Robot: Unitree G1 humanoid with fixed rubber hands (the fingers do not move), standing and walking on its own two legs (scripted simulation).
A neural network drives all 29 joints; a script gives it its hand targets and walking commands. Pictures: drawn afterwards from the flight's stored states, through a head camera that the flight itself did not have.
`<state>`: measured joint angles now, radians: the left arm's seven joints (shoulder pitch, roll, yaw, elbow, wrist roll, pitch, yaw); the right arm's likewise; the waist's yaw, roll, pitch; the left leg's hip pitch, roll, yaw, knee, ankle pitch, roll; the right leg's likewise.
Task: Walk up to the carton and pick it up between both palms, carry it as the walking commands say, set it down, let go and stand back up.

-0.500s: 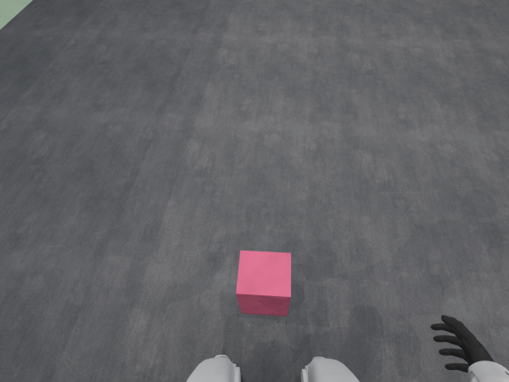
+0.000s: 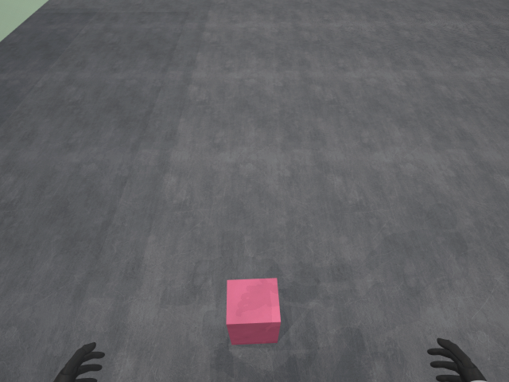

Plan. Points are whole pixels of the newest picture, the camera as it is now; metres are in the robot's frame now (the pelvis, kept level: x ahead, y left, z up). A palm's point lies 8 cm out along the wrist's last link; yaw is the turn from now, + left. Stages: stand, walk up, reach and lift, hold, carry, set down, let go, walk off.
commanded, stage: walk up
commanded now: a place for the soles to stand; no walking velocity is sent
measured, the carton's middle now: (253, 312) +0.44 +0.02 -0.65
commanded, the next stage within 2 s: reach and lift in 1.12 s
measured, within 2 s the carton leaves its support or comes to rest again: neither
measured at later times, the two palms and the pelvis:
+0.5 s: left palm out of the picture +0.11 +0.32 -0.09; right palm out of the picture +0.09 -0.33 -0.11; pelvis +0.01 +0.00 +0.00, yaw -1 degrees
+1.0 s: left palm out of the picture +0.13 +0.33 -0.09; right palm out of the picture +0.12 -0.32 -0.10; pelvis +0.02 +0.00 +0.00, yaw -2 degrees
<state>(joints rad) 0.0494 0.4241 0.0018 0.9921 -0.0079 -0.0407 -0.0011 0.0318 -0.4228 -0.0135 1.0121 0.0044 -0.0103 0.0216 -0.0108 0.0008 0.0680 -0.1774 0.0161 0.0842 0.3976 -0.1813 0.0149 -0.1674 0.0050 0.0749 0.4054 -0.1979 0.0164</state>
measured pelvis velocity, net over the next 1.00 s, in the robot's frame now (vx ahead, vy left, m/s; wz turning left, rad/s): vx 0.02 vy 0.00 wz -0.04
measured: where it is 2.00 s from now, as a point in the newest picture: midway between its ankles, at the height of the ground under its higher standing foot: outside the picture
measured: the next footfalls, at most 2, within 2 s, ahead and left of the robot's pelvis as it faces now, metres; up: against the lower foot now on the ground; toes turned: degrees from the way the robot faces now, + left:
none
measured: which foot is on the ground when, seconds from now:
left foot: down 0.00-1.00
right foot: down 0.00-1.00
